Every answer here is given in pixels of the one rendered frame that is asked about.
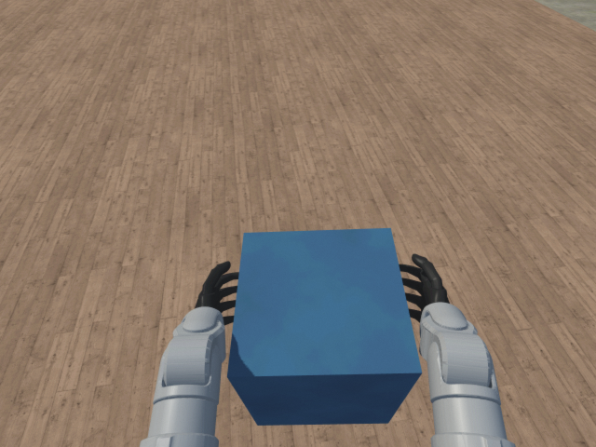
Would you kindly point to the robot right forearm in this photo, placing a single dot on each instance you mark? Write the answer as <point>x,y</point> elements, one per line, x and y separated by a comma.
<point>462,383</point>

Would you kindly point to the robot left forearm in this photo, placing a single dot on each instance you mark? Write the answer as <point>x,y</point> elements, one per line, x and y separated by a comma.
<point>188,383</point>

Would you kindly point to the right robot hand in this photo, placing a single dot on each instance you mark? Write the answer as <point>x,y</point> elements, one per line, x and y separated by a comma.
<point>430,287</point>

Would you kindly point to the left robot hand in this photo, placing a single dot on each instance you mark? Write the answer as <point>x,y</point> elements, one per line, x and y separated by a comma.
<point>212,294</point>

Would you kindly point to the carton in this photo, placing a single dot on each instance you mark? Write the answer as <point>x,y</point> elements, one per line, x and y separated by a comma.
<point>322,333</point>

